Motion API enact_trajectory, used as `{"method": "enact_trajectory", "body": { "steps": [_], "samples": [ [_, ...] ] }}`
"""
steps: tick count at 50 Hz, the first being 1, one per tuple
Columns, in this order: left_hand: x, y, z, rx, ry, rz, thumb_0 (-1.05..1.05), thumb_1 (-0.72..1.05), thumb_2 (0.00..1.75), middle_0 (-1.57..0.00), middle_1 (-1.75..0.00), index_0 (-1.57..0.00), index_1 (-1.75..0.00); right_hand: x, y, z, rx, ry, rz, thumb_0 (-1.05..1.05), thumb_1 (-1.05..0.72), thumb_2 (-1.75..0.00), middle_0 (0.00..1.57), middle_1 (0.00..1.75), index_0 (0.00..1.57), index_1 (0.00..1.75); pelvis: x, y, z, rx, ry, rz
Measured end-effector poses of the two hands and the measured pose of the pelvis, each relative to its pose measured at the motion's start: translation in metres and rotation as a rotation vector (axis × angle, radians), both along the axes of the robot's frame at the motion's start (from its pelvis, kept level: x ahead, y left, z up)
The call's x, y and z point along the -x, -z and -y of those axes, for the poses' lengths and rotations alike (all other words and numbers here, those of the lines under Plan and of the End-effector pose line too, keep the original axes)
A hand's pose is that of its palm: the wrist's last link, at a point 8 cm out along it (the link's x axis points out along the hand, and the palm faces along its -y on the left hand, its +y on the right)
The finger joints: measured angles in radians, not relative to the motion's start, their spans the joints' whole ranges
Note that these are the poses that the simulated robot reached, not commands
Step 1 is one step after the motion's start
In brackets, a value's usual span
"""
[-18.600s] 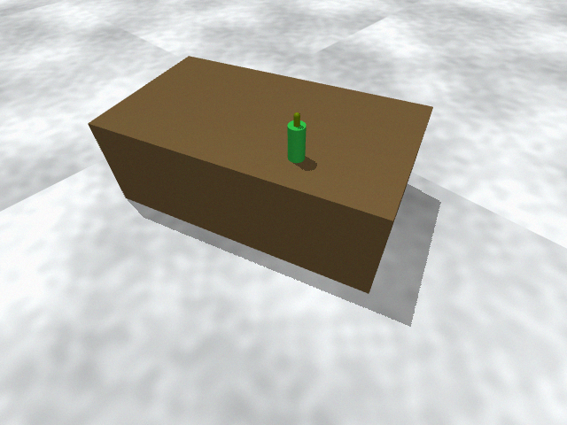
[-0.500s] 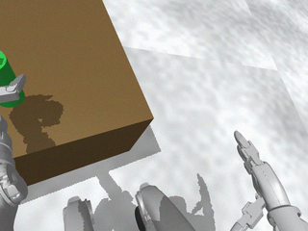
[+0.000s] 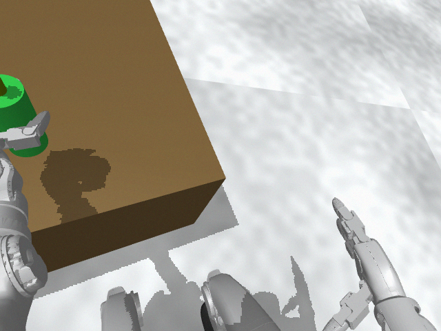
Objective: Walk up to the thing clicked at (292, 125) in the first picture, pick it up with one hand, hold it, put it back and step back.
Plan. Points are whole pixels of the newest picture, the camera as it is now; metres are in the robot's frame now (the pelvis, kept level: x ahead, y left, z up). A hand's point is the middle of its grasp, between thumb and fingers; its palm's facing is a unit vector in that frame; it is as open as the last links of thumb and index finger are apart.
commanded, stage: lift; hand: left
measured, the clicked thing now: (9, 111) +0.54 +0.23 +0.01
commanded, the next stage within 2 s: hold in 1.14 s
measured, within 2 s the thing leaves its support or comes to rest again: neither
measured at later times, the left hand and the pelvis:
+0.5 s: hand (4, 129) +0.47 +0.22 +0.05, palm faces +0.29 -0.96 -0.04, open 8.6 cm; pelvis +0.02 +0.00 +0.04, yaw +2 degrees
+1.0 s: hand (17, 178) +0.38 +0.19 +0.10, palm faces +0.28 -0.96 -0.03, open 8.6 cm; pelvis +0.01 -0.01 +0.07, yaw +3 degrees
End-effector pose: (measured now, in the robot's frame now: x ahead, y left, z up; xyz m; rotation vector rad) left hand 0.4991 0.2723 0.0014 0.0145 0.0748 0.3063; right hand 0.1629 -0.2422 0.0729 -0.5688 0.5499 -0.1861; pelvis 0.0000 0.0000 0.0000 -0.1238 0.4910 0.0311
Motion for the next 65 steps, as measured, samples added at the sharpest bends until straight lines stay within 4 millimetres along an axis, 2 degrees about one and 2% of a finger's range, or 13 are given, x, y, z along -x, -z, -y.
{"method": "enact_trajectory", "body": {
  "steps": [8,17,31,46,57,65],
  "samples": [
    [0.01,-0.005,0.001,0.008,0.004,0.002,0.0,-0.17,1.03,-0.75,-0.97,-0.81,-0.99,0.001,0.0,0.004,-0.007,0.017,-0.021,-0.01,0.52,-0.06,0.07,0.06,0.06,0.06,-0.004,-0.006,-0.001,-0.005,0.0,0.01],
    [0.03,-0.029,0.002,-0.004,0.009,0.011,0.0,-0.17,1.03,-0.75,-0.97,-0.81,-0.99,-0.008,-0.001,0.004,-0.059,0.027,-0.019,-0.01,0.51,-0.06,0.06,0.06,0.06,0.06,-0.012,-0.022,-0.002,-0.013,-0.007,0.05],
    [0.092,-0.074,0.014,-0.022,0.018,0.024,0.0,-0.18,1.03,-0.75,-0.98,-0.81,-0.99,-0.017,0.004,0.002,-0.194,0.024,-0.025,-0.01,0.53,-0.06,0.06,0.06,0.06,0.06,-0.02,-0.05,0.002,-0.049,-0.016,0.154],
    [0.149,-0.093,0.034,-0.015,0.027,0.029,0.0,-0.18,1.03,-0.75,-0.97,-0.81,-0.99,-0.014,-0.013,0.013,-0.216,0.025,0.001,-0.01,0.53,-0.06,0.06,0.06,0.06,0.06,-0.014,-0.068,0.013,-0.085,-0.024,0.239],
    [0.168,-0.11,0.037,-0.016,0.012,0.044,0.0,-0.18,1.03,-0.75,-0.97,-0.81,-0.99,-0.012,-0.015,0.015,-0.238,0.05,0.017,-0.01,0.53,-0.06,0.06,0.06,0.06,0.06,-0.014,-0.076,0.013,-0.096,-0.021,0.277],
    [0.175,-0.116,0.037,-0.014,0.01,0.042,0.0,-0.18,1.03,-0.75,-0.97,-0.81,-0.99,-0.013,-0.014,0.015,-0.247,0.066,0.009,-0.01,0.53,-0.06,0.06,0.06,0.06,0.06,-0.017,-0.08,0.011,-0.102,-0.016,0.289]
  ]
}}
